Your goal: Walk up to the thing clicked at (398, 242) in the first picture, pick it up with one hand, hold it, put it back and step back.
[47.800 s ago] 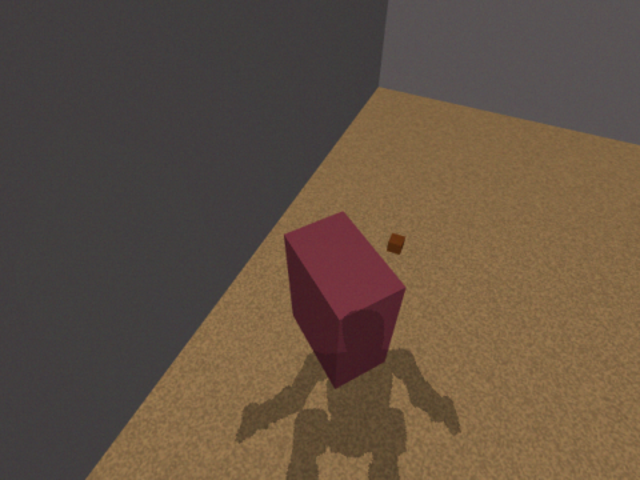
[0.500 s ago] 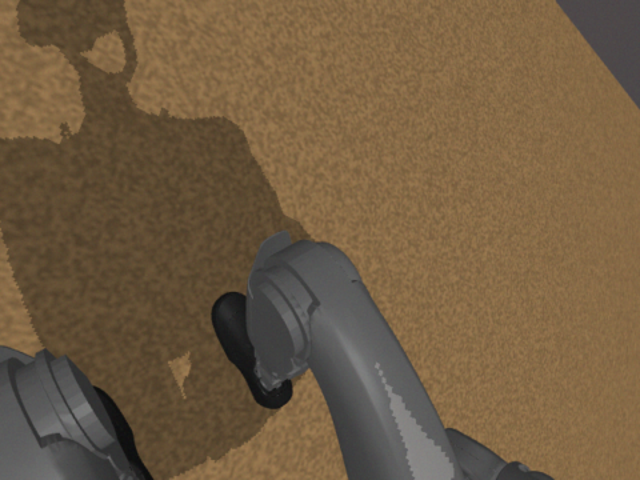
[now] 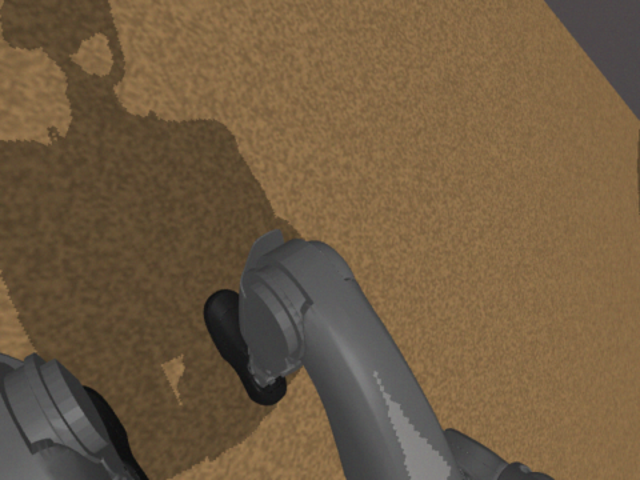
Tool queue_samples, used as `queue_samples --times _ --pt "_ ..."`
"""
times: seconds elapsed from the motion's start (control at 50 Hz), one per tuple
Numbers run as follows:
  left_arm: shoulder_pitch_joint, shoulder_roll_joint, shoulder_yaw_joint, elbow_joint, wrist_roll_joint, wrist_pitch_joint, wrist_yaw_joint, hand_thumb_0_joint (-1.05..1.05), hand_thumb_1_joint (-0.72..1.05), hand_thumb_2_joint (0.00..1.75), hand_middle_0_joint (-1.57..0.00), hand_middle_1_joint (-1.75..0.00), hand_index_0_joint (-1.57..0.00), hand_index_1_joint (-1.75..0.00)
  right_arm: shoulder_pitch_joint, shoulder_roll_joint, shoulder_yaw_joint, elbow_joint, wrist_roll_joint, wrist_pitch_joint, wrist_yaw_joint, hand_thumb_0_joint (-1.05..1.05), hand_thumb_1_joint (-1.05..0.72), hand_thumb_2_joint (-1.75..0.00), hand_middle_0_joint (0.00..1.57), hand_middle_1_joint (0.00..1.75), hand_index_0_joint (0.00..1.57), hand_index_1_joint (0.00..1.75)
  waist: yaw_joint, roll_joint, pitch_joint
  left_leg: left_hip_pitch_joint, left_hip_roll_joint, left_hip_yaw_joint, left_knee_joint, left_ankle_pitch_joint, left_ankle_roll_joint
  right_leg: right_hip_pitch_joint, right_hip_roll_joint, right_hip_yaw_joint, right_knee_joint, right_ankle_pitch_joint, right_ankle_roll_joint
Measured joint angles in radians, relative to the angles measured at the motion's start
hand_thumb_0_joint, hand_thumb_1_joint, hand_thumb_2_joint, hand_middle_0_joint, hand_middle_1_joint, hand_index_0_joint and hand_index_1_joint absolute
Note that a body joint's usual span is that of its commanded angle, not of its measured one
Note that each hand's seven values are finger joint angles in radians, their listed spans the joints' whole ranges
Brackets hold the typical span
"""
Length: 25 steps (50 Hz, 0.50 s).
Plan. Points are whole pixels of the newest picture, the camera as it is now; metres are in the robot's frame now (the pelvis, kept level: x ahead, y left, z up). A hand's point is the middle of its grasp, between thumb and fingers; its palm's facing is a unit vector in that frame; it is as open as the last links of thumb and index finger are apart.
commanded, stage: open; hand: left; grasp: from above
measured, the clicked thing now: out of the picture +0.43 +0.38 -0.30
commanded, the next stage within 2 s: withdraw in 0.68 s
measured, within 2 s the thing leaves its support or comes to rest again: neither
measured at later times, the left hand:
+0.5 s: hand out of the picture +0.43 +0.37 -0.27, palm faces -0.17 -0.39 -0.90, open 12.9 cm
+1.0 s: hand out of the picture +0.45 +0.38 -0.25, palm faces -0.11 -0.40 -0.91, open 13.6 cm
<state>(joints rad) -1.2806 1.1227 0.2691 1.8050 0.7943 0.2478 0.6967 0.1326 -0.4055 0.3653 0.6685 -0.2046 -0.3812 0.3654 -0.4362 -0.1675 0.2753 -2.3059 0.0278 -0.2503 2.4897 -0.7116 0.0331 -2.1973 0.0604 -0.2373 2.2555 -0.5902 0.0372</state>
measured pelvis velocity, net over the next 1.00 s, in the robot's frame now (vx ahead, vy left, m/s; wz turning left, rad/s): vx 0.00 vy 0.00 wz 0.00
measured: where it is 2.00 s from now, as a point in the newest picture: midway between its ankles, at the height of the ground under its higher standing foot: (191, 416)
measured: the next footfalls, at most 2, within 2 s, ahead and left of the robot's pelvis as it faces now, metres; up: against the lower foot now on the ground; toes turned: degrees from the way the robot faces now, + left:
none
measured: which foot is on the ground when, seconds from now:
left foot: down 0.00-1.00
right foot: down 0.00-1.00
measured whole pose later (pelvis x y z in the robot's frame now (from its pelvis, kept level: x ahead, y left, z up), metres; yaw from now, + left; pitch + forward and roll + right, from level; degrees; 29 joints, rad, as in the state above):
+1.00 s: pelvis +0.00 +0.00 +0.01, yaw +0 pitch +29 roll -17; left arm -1.24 1.08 0.29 1.66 0.80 0.25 0.64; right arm 0.15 -0.40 0.35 0.65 -0.19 -0.37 0.35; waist -0.41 -0.16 0.26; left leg -2.30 0.03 -0.25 2.47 -0.71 0.03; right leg -2.19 0.06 -0.24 2.23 -0.59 0.03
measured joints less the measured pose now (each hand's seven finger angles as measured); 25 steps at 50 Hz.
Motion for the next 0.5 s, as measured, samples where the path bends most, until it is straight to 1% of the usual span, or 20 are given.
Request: queue_samples --times 0.24,0.4,0.5 --pt "0.002 -0.007 -0.015 -0.007 0.0 -0.004 -0.006 0.0 -0.2 0.73 -0.29 -0.89 -0.33 -0.86 0.003 0.0 0.002 -0.004 -0.002 -0.001 -0.007 0.01 -0.92 -0.89 0.2 0.3 0.2 0.3 -0.001 -0.004 -0.002 0.006 -0.001 0.001 -0.007 0.0 0.002 0.01 0.0 0.001 -0.009 -0.002 0.002" --pt "0.003 -0.003 -0.005 -0.002 0.003 -0.008 0.009 0.0 -0.28 0.79 -0.23 -0.94 -0.27 -0.91 -0.003 -0.003 0.006 -0.011 -0.005 -0.004 -0.004 0.01 -0.92 -0.89 0.2 0.3 0.2 0.3 -0.002 -0.006 0.002 0.008 -0.002 -0.004 -0.011 -0.003 0.001 0.013 -0.001 -0.004 -0.015 -0.005 0.001" --pt "0.0 -0.001 0.0 -0.007 -0.002 -0.006 0.018 0.0 -0.31 0.82 -0.2 -0.96 -0.24 -0.93 -0.005 -0.003 0.005 -0.016 -0.005 -0.004 -0.004 0.01 -0.92 -0.89 0.2 0.3 0.2 0.3 -0.001 -0.008 0.01 0.012 -0.001 -0.003 -0.014 -0.005 0.0 0.016 0.0 -0.003 -0.017 -0.006 0.001"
